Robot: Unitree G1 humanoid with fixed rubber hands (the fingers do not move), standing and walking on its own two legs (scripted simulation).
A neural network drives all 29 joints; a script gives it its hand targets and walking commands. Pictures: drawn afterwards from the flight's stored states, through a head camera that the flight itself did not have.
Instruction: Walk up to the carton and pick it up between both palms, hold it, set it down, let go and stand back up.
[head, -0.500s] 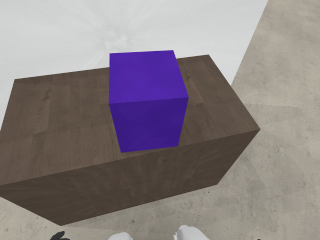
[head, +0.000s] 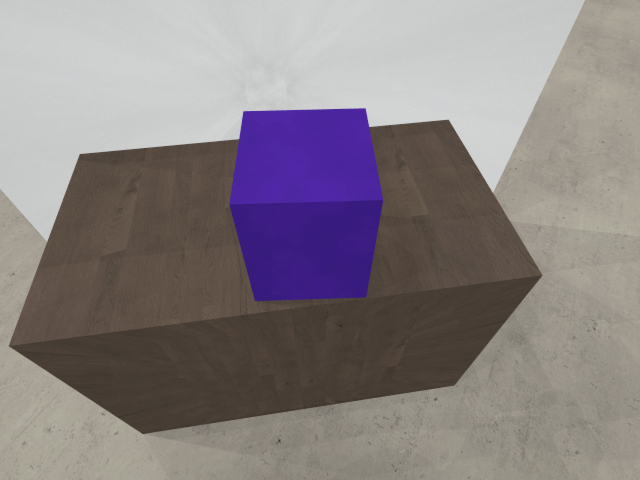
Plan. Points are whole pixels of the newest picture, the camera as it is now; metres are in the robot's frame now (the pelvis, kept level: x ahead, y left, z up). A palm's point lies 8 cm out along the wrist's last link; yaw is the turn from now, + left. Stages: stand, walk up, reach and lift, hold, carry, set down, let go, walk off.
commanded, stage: walk up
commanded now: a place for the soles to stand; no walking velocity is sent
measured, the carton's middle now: (307, 209) +0.53 +0.04 -0.02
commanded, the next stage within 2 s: none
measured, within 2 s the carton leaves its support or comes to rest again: neither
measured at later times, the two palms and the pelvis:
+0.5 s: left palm out of the picture +0.00 +0.25 -0.15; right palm out of the picture +0.02 -0.23 -0.14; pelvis +0.01 +0.01 +0.00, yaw +6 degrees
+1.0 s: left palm out of the picture -0.03 +0.25 -0.15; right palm out of the picture +0.06 -0.24 -0.13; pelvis +0.00 +0.00 +0.00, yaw +11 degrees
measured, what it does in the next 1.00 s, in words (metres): stands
